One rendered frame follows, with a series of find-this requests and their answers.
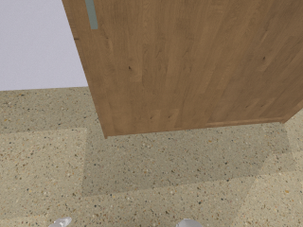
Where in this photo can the robot left hand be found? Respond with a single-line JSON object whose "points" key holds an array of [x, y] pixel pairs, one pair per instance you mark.
{"points": [[61, 222]]}

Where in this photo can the wardrobe door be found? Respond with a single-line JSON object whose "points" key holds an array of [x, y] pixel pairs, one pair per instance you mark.
{"points": [[163, 65], [268, 82]]}

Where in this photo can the handle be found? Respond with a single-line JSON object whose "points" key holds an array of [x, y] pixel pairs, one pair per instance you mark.
{"points": [[90, 6]]}

